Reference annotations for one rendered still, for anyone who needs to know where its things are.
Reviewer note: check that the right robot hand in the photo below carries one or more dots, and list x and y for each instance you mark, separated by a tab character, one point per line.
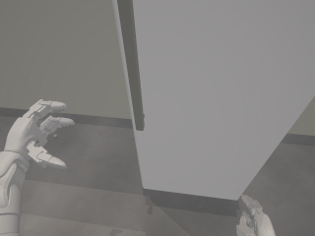
259	224

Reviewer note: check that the left robot forearm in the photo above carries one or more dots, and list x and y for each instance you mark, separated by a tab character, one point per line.
13	168

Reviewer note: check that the fridge door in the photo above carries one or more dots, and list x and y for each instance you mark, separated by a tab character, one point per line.
222	82

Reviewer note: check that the left robot hand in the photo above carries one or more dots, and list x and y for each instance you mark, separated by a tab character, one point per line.
24	131

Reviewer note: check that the handle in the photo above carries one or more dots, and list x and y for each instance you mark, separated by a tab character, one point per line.
127	23

